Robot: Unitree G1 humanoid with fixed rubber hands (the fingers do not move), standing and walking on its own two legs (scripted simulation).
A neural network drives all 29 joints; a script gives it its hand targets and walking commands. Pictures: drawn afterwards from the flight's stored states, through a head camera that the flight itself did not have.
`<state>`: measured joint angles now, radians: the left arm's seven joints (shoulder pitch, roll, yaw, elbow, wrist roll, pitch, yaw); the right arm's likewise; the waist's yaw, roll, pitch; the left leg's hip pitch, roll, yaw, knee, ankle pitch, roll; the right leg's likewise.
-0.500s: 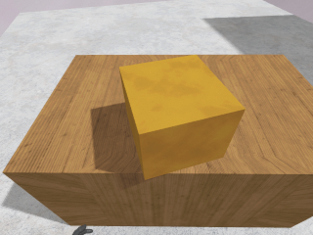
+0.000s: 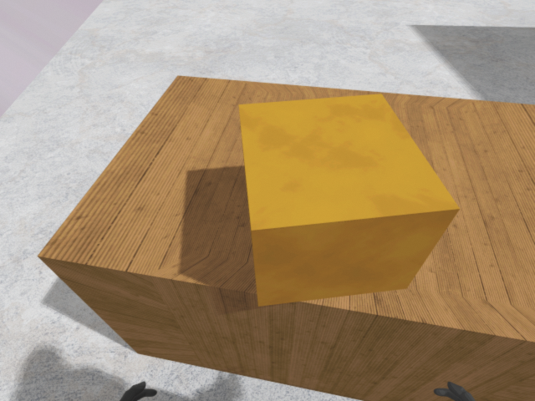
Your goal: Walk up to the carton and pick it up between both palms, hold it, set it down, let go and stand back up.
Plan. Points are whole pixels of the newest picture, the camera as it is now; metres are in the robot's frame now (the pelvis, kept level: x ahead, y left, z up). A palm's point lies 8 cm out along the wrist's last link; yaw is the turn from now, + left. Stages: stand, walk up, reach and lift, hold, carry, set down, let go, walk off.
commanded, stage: walk up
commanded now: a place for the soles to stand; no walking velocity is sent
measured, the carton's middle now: (322, 196) +0.48 -0.05 +0.02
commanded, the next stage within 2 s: reach and lift in 1.20 s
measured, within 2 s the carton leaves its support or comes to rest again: neither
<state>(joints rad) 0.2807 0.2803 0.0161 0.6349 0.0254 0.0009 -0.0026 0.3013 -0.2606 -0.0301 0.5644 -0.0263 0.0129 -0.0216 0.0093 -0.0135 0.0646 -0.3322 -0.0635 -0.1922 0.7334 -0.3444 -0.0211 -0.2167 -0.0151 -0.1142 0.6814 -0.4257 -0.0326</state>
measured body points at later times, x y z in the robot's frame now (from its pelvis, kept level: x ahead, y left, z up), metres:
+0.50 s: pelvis -0.02 +0.00 +0.00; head -0.01 +0.01 +0.45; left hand +0.07 +0.27 -0.11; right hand +0.14 -0.25 -0.08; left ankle +0.02 +0.14 -0.72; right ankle -0.04 -0.09 -0.72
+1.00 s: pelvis -0.02 +0.01 +0.01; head -0.01 +0.02 +0.46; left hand +0.04 +0.28 -0.11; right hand +0.12 -0.24 -0.09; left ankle +0.02 +0.14 -0.72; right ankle -0.04 -0.09 -0.72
